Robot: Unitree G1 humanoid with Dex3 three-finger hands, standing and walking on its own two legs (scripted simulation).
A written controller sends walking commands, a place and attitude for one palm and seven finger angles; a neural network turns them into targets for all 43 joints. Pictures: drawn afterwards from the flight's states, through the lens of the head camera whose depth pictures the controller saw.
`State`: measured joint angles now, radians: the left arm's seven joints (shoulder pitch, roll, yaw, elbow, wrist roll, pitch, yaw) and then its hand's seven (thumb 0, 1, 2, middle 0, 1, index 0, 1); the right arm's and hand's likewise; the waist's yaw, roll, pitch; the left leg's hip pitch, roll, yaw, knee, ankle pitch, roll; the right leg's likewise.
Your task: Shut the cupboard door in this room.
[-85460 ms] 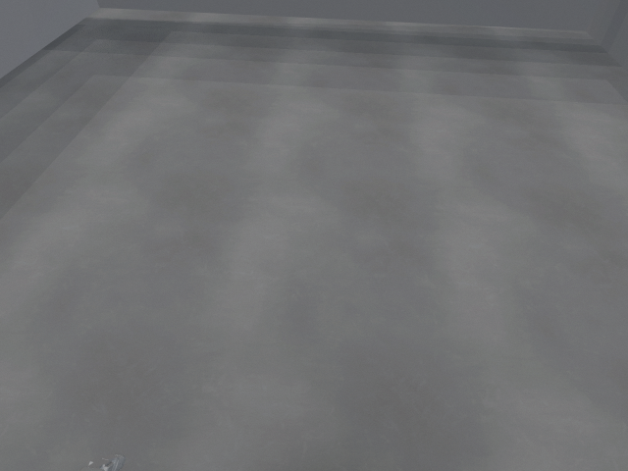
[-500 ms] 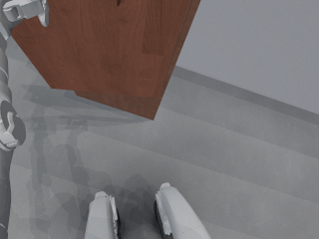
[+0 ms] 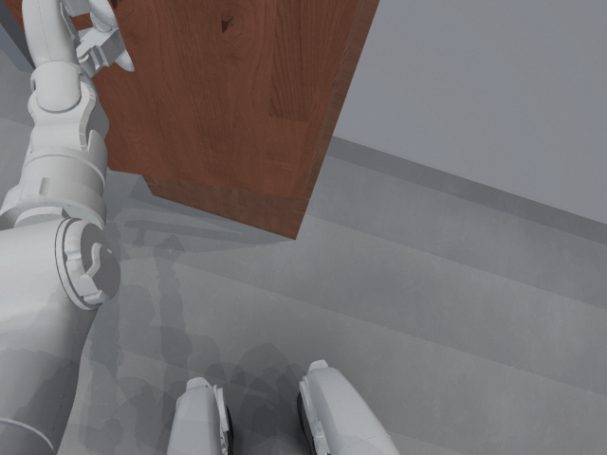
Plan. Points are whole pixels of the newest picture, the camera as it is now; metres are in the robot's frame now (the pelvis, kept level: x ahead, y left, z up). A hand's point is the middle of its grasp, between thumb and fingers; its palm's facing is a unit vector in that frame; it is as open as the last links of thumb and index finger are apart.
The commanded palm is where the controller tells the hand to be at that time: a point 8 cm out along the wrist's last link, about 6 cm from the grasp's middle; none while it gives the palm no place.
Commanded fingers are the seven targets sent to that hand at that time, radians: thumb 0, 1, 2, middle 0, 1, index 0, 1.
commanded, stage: pull the fist back off the door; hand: left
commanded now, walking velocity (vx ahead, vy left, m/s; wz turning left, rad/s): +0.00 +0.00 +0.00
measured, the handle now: (3, 3) +0.65 +0.23 +0.09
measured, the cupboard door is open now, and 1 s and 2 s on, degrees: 10 10 10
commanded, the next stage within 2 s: draw the hand back to the body in 0.52 s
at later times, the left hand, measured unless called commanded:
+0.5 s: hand (127, 100) +0.51 +0.11 +0.09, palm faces +0.10 -0.99 -0.02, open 3.1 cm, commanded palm +0.49 +0.16 +0.10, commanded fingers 0.00 0.90 0.90 -1.30 -1.50 -1.30 -1.50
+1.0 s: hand (45, 138) +0.43 +0.16 +0.15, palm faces +0.15 -0.99 -0.03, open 3.1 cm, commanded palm +0.38 +0.21 +0.16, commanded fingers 0.00 0.90 0.90 -1.30 -1.50 -1.30 -1.50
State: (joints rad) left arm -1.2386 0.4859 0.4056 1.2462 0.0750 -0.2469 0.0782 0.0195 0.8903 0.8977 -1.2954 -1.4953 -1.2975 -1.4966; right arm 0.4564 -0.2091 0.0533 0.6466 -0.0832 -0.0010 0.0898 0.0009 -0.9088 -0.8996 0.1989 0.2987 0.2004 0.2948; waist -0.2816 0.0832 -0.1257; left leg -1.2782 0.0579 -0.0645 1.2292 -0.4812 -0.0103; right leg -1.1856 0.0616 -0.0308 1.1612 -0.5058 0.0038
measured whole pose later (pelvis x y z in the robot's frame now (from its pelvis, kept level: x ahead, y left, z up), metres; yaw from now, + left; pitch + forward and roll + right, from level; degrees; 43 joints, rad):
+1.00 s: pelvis +0.02 -0.02 +0.06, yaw +2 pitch +13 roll -1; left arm -0.45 0.23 0.25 0.67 -0.15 -0.35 -0.02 0.02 0.90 0.90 -1.30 -1.50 -1.30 -1.50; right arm 0.41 -0.24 -0.01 0.63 0.03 0.05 0.00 0.01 -0.91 -0.90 0.20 0.30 0.20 0.29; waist -0.09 0.06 -0.12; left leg -0.72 0.04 -0.02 0.89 -0.40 -0.03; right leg -0.67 0.04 0.01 0.89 -0.45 -0.02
